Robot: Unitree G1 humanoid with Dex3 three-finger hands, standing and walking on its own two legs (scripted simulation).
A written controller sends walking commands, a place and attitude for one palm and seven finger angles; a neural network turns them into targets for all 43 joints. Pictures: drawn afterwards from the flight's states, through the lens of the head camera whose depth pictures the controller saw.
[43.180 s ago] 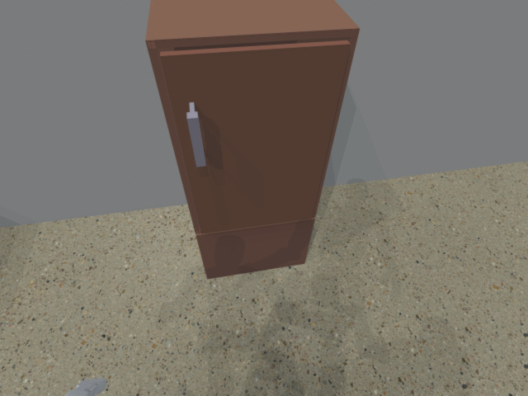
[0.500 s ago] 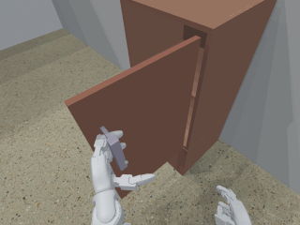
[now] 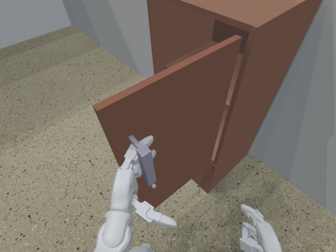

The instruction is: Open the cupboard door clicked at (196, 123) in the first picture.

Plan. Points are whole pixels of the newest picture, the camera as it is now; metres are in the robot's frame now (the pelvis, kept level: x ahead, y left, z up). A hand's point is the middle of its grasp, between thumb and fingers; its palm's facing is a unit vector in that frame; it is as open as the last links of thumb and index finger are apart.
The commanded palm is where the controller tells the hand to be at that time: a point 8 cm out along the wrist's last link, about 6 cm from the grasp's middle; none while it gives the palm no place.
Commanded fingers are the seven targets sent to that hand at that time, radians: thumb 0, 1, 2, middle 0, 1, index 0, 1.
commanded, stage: slide the hand sideways off the handle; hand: left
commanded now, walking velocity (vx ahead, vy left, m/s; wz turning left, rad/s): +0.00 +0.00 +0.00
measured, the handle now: (142, 161) +0.31 +0.08 +0.07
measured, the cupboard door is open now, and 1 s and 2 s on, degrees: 87 88 88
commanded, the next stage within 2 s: draw the hand back to the body in 1.06 s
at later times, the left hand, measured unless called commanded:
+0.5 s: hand (140, 206) +0.20 +0.07 +0.08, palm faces -0.12 -0.99 +0.03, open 16.1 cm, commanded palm +0.18 +0.13 +0.07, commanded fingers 0.00 -0.50 0.30 -0.15 -0.30 -0.15 -0.30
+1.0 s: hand (116, 217) +0.18 +0.11 +0.07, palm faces -0.09 -1.00 -0.03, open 15.8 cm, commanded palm +0.14 +0.19 +0.07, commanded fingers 0.00 -0.50 0.30 -0.15 -0.30 -0.15 -0.30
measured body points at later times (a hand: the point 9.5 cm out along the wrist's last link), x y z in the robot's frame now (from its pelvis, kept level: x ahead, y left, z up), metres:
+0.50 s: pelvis +0.00 +0.01 -0.01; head +0.03 +0.00 +0.44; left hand +0.20 +0.12 +0.08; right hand +0.18 -0.20 -0.08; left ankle +0.04 +0.12 -0.68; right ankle +0.00 -0.08 -0.68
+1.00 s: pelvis +0.01 +0.00 -0.01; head +0.04 -0.02 +0.43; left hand +0.18 +0.17 +0.07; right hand +0.19 -0.23 -0.09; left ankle +0.04 +0.12 -0.68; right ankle +0.00 -0.08 -0.68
